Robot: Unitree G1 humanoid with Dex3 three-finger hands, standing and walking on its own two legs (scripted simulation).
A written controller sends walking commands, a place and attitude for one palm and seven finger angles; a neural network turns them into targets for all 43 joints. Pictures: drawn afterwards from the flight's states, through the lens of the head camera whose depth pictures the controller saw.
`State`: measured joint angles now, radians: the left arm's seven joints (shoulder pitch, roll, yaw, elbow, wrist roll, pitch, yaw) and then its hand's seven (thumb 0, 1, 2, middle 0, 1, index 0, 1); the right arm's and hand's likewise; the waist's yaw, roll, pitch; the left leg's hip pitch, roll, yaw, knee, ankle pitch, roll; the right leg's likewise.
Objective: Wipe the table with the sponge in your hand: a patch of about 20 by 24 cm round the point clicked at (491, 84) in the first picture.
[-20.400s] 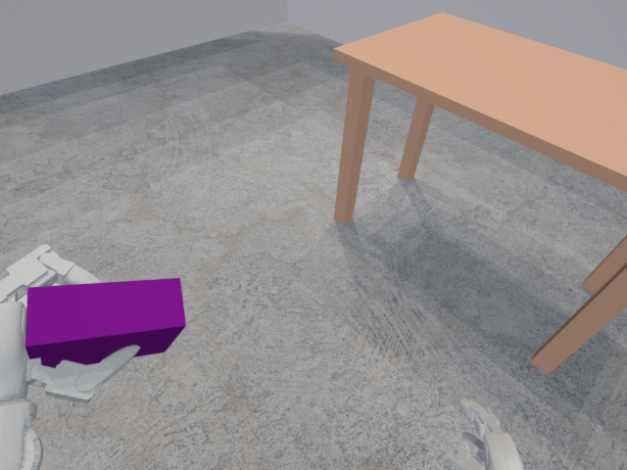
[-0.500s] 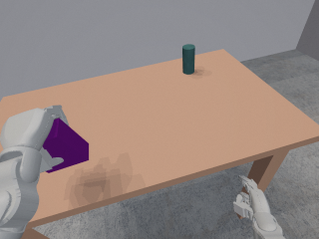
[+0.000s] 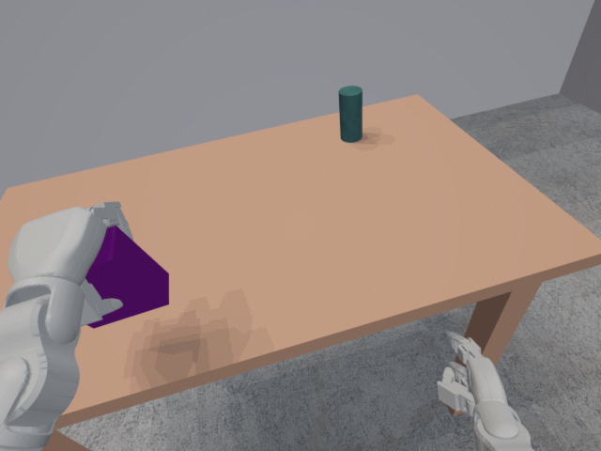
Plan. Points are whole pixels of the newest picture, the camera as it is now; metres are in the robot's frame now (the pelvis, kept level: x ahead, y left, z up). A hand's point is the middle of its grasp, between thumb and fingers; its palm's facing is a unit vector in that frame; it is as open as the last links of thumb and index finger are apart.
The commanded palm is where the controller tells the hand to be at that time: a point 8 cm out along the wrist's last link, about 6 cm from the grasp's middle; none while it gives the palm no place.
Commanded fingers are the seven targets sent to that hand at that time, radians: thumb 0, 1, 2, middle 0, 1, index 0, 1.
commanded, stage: move the sponge above the wiping area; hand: left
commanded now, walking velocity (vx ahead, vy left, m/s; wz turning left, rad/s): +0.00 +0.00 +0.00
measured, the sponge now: (114, 287) +0.24 +0.29 +0.13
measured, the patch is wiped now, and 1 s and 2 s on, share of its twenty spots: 0.00 0.00 0.00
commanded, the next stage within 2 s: none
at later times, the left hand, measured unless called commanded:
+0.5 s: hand (96, 280) +0.23 +0.29 +0.16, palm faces +0.16 -0.09 -0.98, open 9.3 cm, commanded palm +0.19 +0.28 +0.23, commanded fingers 0.00 0.10 1.30 -1.20 -1.60 -1.20 -1.60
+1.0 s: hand (125, 272) +0.26 +0.28 +0.14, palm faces +0.09 -0.09 -0.99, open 9.3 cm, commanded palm +0.22 +0.28 +0.21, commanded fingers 0.00 0.10 1.30 -1.20 -1.60 -1.20 -1.60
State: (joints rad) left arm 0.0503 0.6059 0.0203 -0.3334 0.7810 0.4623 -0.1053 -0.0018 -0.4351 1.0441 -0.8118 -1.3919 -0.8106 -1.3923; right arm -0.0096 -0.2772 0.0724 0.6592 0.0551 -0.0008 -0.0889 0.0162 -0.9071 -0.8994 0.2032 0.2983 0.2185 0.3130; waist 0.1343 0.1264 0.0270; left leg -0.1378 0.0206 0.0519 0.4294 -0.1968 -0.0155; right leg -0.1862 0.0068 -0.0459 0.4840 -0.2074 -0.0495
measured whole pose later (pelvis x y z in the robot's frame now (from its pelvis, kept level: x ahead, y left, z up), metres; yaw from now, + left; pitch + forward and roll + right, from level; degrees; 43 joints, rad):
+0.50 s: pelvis +0.00 +0.00 +0.00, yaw +0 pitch -5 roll +1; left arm 0.10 0.57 0.00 -0.34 0.81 0.46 -0.09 0.00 -0.44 1.04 -0.81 -1.39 -0.81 -1.39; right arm 0.00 -0.28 0.06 0.66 0.06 0.00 -0.08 0.02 -0.91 -0.90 0.20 0.30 0.22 0.32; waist 0.14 0.12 0.02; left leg -0.13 0.02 0.05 0.42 -0.20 -0.01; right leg -0.17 0.00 -0.05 0.46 -0.20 -0.04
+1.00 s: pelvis +0.01 +0.01 +0.00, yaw +0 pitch -5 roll +1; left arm 0.00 0.52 -0.09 -0.22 0.87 0.46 -0.09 0.00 -0.44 1.05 -0.81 -1.39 -0.81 -1.39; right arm 0.01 -0.27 0.06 0.67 0.05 -0.02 -0.08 0.02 -0.91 -0.90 0.20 0.30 0.21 0.31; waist 0.13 0.11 0.02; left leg -0.12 0.01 0.05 0.38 -0.18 0.00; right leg -0.16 0.00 -0.04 0.44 -0.19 -0.04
